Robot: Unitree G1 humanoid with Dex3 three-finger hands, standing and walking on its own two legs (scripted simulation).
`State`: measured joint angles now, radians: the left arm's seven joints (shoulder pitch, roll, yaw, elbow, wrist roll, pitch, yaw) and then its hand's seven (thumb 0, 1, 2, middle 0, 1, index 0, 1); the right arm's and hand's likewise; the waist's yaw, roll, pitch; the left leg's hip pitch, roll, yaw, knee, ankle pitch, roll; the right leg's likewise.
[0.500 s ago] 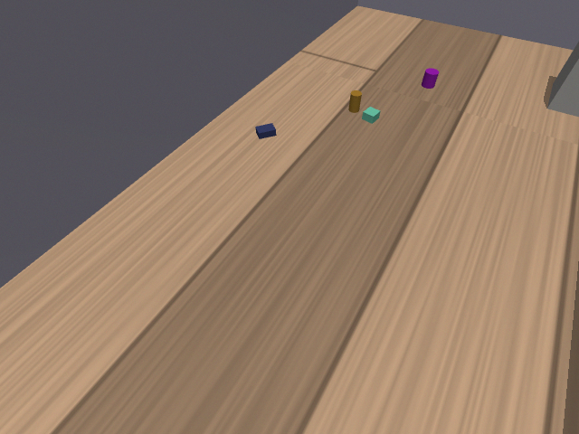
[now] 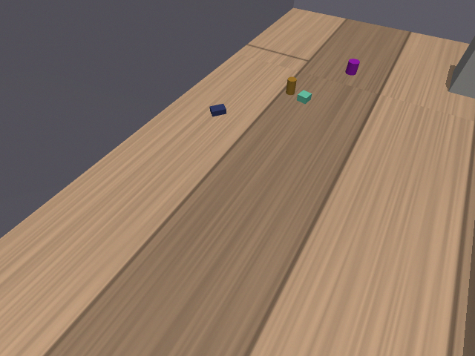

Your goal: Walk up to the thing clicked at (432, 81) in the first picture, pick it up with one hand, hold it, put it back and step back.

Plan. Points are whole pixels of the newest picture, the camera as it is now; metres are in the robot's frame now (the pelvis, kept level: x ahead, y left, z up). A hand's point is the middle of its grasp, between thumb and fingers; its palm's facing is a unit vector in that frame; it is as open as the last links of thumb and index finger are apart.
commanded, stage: stand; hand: left
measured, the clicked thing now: (353, 66) +2.28 -0.90 -0.73
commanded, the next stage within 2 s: walk up in 0.62 s
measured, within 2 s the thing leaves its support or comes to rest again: neither
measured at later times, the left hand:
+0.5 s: hand out of the picture +0.08 +0.25 -0.15, palm faces -0.02 -0.94 -0.34, open 7.4 cm
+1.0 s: hand (159, 290) +0.26 +0.18 -0.13, palm faces -0.17 -0.88 -0.44, open 7.4 cm
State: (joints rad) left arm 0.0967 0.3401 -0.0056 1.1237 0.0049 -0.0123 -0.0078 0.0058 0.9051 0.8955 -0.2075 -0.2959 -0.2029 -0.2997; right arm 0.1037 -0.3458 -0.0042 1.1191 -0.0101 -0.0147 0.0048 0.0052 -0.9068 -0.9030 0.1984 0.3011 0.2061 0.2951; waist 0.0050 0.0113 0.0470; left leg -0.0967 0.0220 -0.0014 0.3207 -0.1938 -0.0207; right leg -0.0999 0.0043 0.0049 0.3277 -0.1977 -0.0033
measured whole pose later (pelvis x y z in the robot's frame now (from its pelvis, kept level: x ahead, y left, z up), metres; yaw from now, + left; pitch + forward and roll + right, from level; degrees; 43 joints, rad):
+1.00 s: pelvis +0.09 -0.10 -0.04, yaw -12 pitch -2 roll +1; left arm 0.15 0.50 0.12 0.98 0.03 -0.02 -0.15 0.01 0.91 0.90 -0.20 -0.30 -0.20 -0.30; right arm 0.24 -0.52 -0.12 1.02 -0.05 -0.07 0.05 0.01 -0.90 -0.90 0.20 0.30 0.21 0.30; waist 0.00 0.05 -0.02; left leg -0.02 0.22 0.14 0.66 -0.49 0.00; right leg -0.43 -0.10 -0.07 0.72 -0.24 0.01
